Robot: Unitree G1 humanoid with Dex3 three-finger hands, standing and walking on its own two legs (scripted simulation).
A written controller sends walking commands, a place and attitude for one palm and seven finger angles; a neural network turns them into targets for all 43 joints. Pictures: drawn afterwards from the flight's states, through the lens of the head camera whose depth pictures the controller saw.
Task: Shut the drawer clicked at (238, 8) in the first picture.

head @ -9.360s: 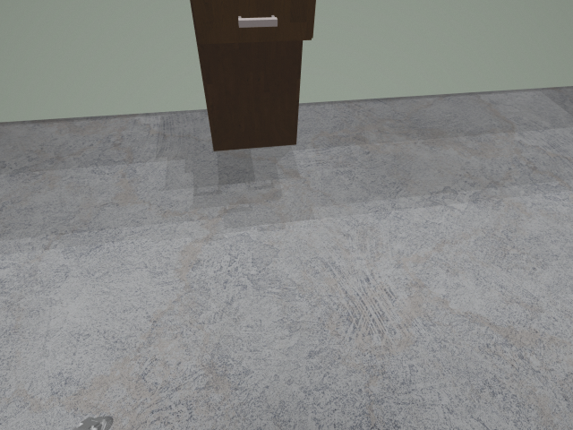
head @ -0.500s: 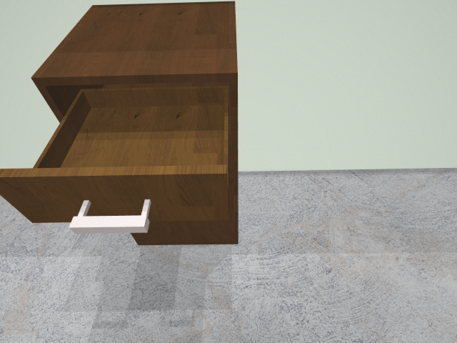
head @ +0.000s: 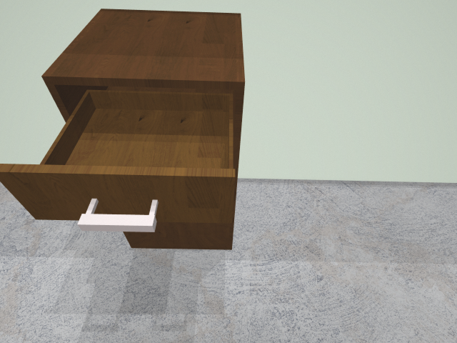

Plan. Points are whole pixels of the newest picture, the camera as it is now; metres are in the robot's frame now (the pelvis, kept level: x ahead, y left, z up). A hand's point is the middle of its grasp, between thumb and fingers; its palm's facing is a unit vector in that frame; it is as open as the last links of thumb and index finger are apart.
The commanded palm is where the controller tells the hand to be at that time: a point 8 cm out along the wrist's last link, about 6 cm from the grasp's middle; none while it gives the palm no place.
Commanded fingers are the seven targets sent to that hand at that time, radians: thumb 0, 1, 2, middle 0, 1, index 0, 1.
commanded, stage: look again from close up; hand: left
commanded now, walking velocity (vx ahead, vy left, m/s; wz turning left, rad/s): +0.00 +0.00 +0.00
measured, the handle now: (121, 213) +0.34 +0.23 +0.02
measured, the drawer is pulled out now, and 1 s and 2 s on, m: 0.28 0.28 0.28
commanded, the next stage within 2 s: raise the hand and make a fist in 0.48 s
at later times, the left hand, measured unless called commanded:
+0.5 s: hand out of the picture +0.02 +0.18 -0.18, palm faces +0.02 -0.99 -0.16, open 7.4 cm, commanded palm none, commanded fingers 0.00 0.90 0.90 -0.20 -0.30 -0.20 -0.30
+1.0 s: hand (131, 329) +0.15 +0.17 -0.03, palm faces +0.08 -1.00 -0.04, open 6.3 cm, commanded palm +0.13 +0.23 -0.02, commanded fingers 0.00 0.90 0.90 -0.64 -0.78 -0.64 -0.78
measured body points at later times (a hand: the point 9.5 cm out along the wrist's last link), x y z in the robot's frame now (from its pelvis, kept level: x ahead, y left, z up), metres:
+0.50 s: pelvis +0.03 +0.02 +0.00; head +0.03 +0.03 +0.45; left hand +0.02 +0.23 -0.16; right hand +0.02 -0.20 -0.16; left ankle +0.01 +0.11 -0.74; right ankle +0.02 -0.10 -0.74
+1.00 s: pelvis +0.00 +0.00 -0.07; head +0.03 +0.02 +0.38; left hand +0.14 +0.22 -0.02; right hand +0.24 -0.24 -0.09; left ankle +0.01 +0.11 -0.74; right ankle +0.02 -0.10 -0.74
